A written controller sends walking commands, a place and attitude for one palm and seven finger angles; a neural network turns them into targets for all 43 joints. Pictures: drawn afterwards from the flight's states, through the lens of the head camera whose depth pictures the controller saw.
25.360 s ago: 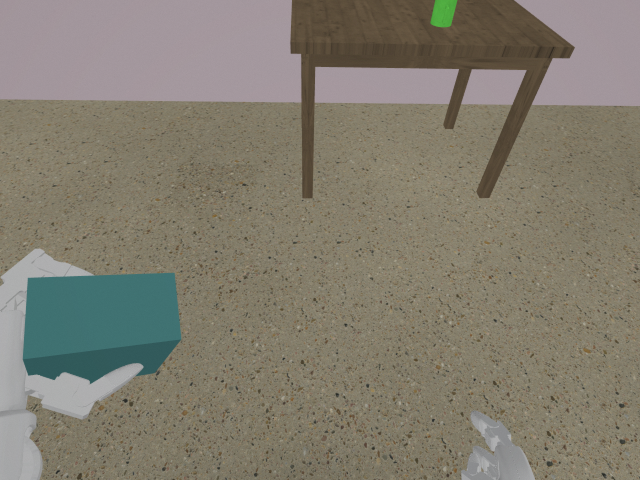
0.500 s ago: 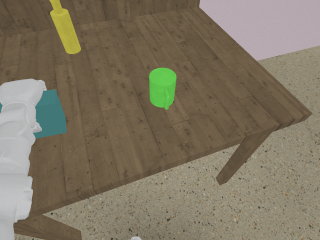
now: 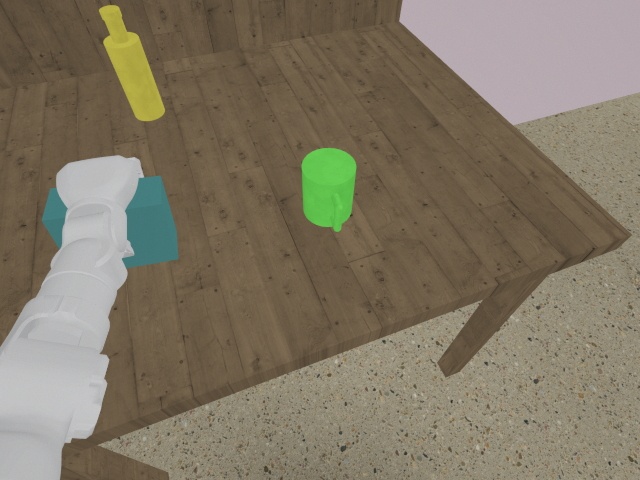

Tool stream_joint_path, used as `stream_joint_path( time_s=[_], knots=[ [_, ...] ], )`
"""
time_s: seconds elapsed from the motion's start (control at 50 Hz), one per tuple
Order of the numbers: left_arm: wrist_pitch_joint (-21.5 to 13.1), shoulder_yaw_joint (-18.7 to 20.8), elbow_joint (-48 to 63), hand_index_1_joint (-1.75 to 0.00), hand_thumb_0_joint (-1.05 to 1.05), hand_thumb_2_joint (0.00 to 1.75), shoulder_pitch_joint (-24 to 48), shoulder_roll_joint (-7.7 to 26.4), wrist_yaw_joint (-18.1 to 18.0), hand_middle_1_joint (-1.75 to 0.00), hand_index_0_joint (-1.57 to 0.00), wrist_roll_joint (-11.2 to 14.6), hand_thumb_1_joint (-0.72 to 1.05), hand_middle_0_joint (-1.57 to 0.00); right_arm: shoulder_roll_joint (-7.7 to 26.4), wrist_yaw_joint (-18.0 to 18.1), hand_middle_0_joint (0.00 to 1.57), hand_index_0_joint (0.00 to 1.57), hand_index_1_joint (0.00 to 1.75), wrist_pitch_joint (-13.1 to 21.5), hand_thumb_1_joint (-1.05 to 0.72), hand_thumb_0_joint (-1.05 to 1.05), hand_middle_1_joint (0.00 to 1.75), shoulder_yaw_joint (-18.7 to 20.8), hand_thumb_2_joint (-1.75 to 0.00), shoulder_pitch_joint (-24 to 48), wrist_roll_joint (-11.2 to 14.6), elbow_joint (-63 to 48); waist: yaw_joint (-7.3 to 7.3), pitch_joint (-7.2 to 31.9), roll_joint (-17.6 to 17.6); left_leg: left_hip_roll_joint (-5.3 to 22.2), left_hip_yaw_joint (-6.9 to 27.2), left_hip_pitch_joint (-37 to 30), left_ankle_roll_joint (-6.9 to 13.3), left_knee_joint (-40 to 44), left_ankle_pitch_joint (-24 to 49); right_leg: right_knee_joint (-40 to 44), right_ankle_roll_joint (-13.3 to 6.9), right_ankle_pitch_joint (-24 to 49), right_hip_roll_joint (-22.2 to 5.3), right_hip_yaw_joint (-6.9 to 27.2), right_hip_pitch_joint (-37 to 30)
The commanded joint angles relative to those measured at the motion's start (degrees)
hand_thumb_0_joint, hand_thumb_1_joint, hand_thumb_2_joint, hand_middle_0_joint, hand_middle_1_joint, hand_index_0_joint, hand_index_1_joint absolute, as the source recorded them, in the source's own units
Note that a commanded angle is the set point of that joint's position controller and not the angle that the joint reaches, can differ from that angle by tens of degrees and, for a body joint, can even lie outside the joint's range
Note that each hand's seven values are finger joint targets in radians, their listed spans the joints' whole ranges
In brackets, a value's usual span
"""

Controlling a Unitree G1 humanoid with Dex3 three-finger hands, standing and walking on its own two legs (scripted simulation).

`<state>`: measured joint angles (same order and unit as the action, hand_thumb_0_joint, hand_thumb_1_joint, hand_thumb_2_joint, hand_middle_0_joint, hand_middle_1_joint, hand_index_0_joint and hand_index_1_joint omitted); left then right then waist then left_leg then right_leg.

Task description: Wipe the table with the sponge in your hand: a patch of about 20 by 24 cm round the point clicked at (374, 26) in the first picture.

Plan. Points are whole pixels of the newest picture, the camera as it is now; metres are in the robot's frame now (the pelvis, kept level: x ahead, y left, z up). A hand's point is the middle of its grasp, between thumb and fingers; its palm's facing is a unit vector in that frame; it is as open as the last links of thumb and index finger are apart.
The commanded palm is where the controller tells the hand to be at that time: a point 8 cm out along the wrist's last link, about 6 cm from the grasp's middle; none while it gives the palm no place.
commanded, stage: slide across to the middle lane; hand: left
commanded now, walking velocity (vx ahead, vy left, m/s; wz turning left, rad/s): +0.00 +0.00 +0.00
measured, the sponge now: (122, 234) +0.43 +0.30 +0.03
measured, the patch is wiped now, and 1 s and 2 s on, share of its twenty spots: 0.45 0.60 0.85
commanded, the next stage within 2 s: wipe back along the middle lane in 0.10 s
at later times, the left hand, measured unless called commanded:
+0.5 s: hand (140, 220) +0.43 +0.26 +0.07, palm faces -0.06 +0.00 -1.00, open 10.3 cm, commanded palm +0.39 +0.24 +0.11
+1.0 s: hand (145, 257) +0.37 +0.24 +0.06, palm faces -0.02 -0.02 -1.00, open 10.3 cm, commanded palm +0.34 +0.22 +0.09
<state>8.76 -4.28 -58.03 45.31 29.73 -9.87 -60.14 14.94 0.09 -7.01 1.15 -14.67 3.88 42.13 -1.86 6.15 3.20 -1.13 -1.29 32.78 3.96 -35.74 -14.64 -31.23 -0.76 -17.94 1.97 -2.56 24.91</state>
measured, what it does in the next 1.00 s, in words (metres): stands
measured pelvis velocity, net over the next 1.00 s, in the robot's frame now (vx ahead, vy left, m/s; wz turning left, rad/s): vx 0.02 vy -0.03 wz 0.01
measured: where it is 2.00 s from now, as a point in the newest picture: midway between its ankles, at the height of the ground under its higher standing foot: outside the picture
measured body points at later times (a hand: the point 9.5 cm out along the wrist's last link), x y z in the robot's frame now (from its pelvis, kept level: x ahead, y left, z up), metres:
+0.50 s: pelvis +0.02 -0.02 +0.00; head +0.06 -0.03 +0.45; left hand +0.43 +0.26 +0.12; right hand +0.13 -0.28 -0.13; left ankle +0.02 +0.07 -0.73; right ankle -0.03 -0.12 -0.73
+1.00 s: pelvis +0.02 -0.03 +0.01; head +0.02 -0.05 +0.45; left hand +0.37 +0.24 +0.12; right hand +0.19 -0.27 -0.11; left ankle +0.02 +0.07 -0.73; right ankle -0.03 -0.12 -0.73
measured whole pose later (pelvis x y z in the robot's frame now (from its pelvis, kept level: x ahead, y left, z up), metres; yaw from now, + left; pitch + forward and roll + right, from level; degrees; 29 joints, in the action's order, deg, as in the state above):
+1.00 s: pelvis +0.02 -0.03 +0.01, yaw +1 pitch +7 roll -1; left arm 19.7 -8.3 -32.8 23.6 21.2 -9.7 -57.3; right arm 15.4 -0.2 -11.2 -0.1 -8.0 5.3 36.9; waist 2.5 7.3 4.1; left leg -0.6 -0.6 24.5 1.9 -32.8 -15.2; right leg -29.6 -2.8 -19.3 2.7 -2.8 17.2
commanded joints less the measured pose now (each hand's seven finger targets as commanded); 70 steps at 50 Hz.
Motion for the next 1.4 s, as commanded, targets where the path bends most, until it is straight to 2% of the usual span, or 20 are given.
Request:
stream_joint_path(
  time_s=[0.0,0.18,0.22,0.34,0.42,0.48,0.5,0.62,0.74,0.82,0.88,0.92,0.98,1.02,1.06,1.12,1.2,1.22,1.28,1.38],
  knots=[
    [1.65,1.18,9.23,-1.60,0.00,1.30,22.61,9.32,-2.10,-1.60,-1.20,-0.19,0.10,-1.20,9.77,0.23,0.20,0.20,0.30,1.40,-0.90,0.00,0.30,2.98,-0.90,-0.69,-0.58,-5.51,-1.04,19.49,1.03,1.90,5.20,-23.44,-2.07,2.85,18.09,3.07,-2.56,12.93,2.25,-0.06,3.10],
    [3.21,-1.92,9.88,-1.60,0.00,1.30,24.68,5.21,-1.12,-1.60,-1.20,0.63,0.10,-1.20,9.26,0.41,0.20,0.20,0.30,0.86,-0.90,0.00,0.30,2.86,-0.90,0.14,-0.40,-5.34,-2.31,19.26,-1.03,1.46,4.26,-23.67,-1.27,2.24,19.73,3.76,-2.13,16.88,1.78,0.53,1.10],
    [3.47,0.28,8.30,-1.60,0.00,1.30,20.32,6.90,-0.73,-1.60,-1.20,0.84,0.10,-1.20,9.25,0.40,0.20,0.20,0.30,0.48,-0.90,0.00,0.30,2.66,-0.90,0.62,-0.31,-5.54,-0.93,18.70,-1.01,1.25,3.81,-22.31,-1.27,2.43,20.64,3.70,-2.41,18.78,1.60,0.61,-0.90],
    [4.11,-2.58,12.66,-1.60,0.00,1.30,13.25,2.82,0.53,-1.60,-1.20,1.15,0.10,-1.20,9.21,-0.01,0.20,0.20,0.30,-0.70,-0.90,0.00,0.30,2.72,-0.90,2.33,-0.09,-7.20,-0.12,17.57,-1.27,0.96,3.22,-22.48,-0.92,2.18,23.25,3.79,-2.42,22.38,1.45,0.77,-2.88],
    [5.43,-1.31,17.22,-1.60,0.00,1.30,4.86,2.81,0.93,-1.60,-1.20,2.25,0.10,-1.20,9.15,-0.22,0.20,0.20,0.30,-1.42,-0.90,0.00,0.30,2.70,-0.90,4.52,0.24,-8.96,1.45,18.49,-3.54,0.53,2.25,-21.59,-0.54,2.17,25.57,3.91,-2.31,27.77,1.00,1.26,-7.28],
    [7.16,0.56,18.00,-1.60,0.00,1.30,-1.31,5.40,1.00,-1.60,-1.20,2.41,0.10,-1.20,9.58,-0.03,0.20,0.20,0.30,-1.79,-0.90,0.00,0.30,2.22,-0.90,5.88,0.54,-9.61,2.51,15.66,-5.10,-0.22,1.11,-18.89,-0.31,3.00,22.95,4.26,-2.11,29.34,0.79,1.60,-9.71],
    [7.52,-0.46,19.30,-1.60,0.00,1.30,0.42,4.95,1.15,-1.60,-1.20,1.93,0.10,-1.20,9.60,0.05,0.20,0.20,0.30,-1.90,-0.90,0.00,0.30,2.08,-0.90,6.44,0.71,-9.65,1.75,14.57,-5.37,-0.28,1.05,-18.69,-0.27,3.15,22.21,4.45,-2.06,29.35,0.68,1.79,-9.20],
    [8.93,-1.17,23.50,-1.60,0.00,1.30,-3.72,3.76,2.02,-1.60,-1.20,1.32,0.10,-1.20,9.10,0.15,0.20,0.20,0.30,-1.79,-0.90,0.00,0.30,1.87,-0.90,8.49,1.08,-10.94,2.57,13.21,-2.85,-0.38,1.38,-20.14,-0.39,3.67,21.24,4.74,-2.60,26.61,0.77,1.74,-8.50],
    [9.59,-5.46,25.87,-1.60,0.00,1.30,-4.31,-1.18,2.39,-1.60,-1.20,1.61,0.10,-1.20,8.64,0.45,0.20,0.20,0.30,-1.91,-0.90,0.00,0.30,1.53,-0.90,10.06,1.13,-11.80,2.01,11.79,-2.81,-0.48,1.48,-20.56,-0.52,3.85,18.12,4.87,-2.65,23.07,0.83,1.60,-6.55],
    [9.78,-3.36,26.79,-1.60,0.00,1.30,-7.64,0.17,2.13,-1.60,-1.20,1.84,0.10,-1.20,8.58,0.56,0.20,0.20,0.30,-1.92,-0.90,0.00,0.30,1.42,-0.90,10.90,1.10,-12.16,2.94,12.58,-4.20,-0.58,1.49,-20.01,-0.59,3.78,18.10,4.67,-2.76,24.34,0.73,2.04,-8.06],
    [10.02,-5.26,27.92,-1.60,0.00,1.30,-9.81,-2.13,2.00,-1.60,-1.20,1.69,0.10,-1.20,8.20,0.48,0.20,0.20,0.30,-1.81,-0.90,0.00,0.30,1.28,-0.90,11.45,1.15,-12.68,2.96,12.00,-4.39,-0.70,1.44,-20.07,-0.58,3.71,17.57,4.58,-2.62,23.38,0.76,1.82,-7.59],
    [10.01,-2.37,29.12,-1.60,0.00,1.30,-12.66,0.42,1.72,-1.60,-1.20,1.79,0.10,-1.20,8.43,0.42,0.20,0.20,0.30,-1.72,-0.90,0.00,0.30,1.32,-0.90,12.10,1.03,-12.87,3.82,12.41,-4.62,-0.64,1.62,-19.77,-0.63,3.51,18.20,4.35,-2.86,24.69,0.84,2.47,-8.63],
    [10.80,-6.15,30.91,-1.60,0.00,1.30,-12.83,-3.34,1.86,-1.60,-1.20,1.75,0.10,-1.20,7.91,0.15,0.20,0.20,0.30,-1.74,-0.90,0.00,0.30,0.92,-0.90,12.83,1.32,-13.39,3.19,9.87,-4.79,-0.69,1.76,-19.11,-0.72,4.15,15.99,4.59,-2.65,21.62,0.84,1.73,-7.20],
    [11.38,-3.59,31.26,-1.60,0.00,1.30,-12.47,-0.52,1.70,-1.60,-1.20,1.49,0.10,-1.20,8.23,0.32,0.20,0.20,0.30,-1.80,-0.90,0.00,0.30,0.91,-0.90,13.38,1.26,-13.27,3.71,9.36,-4.79,-0.64,2.00,-18.86,-0.65,4.41,14.80,4.86,-2.94,20.32,0.99,2.53,-7.07],
    [11.77,-6.75,32.74,-1.60,0.00,1.30,-13.80,-3.97,1.93,-1.60,-1.20,1.60,0.10,-1.20,7.70,0.17,0.20,0.20,0.30,-1.52,-0.90,0.00,0.30,0.83,-0.90,13.47,1.43,-13.79,3.58,10.08,-3.58,-0.77,1.95,-19.68,-0.64,4.16,15.05,4.45,-2.85,19.74,0.97,1.73,-6.95],
    [12.05,-4.70,33.55,-1.60,0.00,1.30,-16.54,-2.26,1.98,-1.60,-1.20,1.81,0.10,-1.20,7.94,0.02,0.20,0.20,0.30,-1.47,-0.90,0.00,0.30,0.81,-0.90,14.09,1.30,-13.84,4.30,10.52,-4.32,-0.63,2.25,-19.46,-0.73,4.18,15.21,4.31,-3.06,20.04,1.12,2.31,-7.62],
    [12.47,-7.55,35.69,-1.60,0.00,1.30,-18.08,-5.21,2.27,-1.60,-1.20,2.19,0.10,-1.20,7.49,-0.11,0.20,0.20,0.30,-1.18,-0.90,0.00,0.30,0.68,-0.90,14.59,1.48,-14.39,4.01,9.60,-4.17,-0.76,1.84,-19.34,-0.67,4.13,14.36,4.19,-2.77,19.32,0.97,2.08,-7.29],
    [12.62,-5.31,36.26,-1.60,0.00,1.30,-19.98,-3.33,2.18,-1.60,-1.20,2.30,0.10,-1.20,7.68,-0.22,0.20,0.20,0.30,-1.18,-0.90,0.00,0.30,0.69,-0.90,14.84,1.39,-14.60,4.65,9.46,-5.18,-0.64,2.32,-19.00,-0.70,4.32,14.58,4.20,-2.99,19.48,1.18,2.43,-7.75],
    [12.63,-7.59,38.91,-1.60,0.00,1.30,-23.82,-6.30,2.16,-1.60,-1.20,2.78,0.10,-1.20,7.28,-0.73,0.20,0.20,0.30,-0.82,-0.90,0.00,0.30,0.66,-0.90,15.19,1.47,-15.23,4.74,9.97,-5.40,-0.62,2.10,-19.46,-0.76,3.92,16.05,3.40,-2.79,20.96,1.13,1.86,-8.26],
    [14.20,-6.97,43.13,-1.60,0.00,1.30,-28.29,-5.90,1.63,-1.60,-1.20,3.29,0.10,-1.20,7.09,-1.21,0.20,0.20,0.30,-0.82,-0.90,0.00,0.30,0.43,-0.90,16.80,1.58,-15.85,5.18,8.01,-5.52,-0.48,1.97,-18.75,-1.02,4.30,15.58,3.35,-2.69,20.80,1.10,2.24,-8.42]
  ],
)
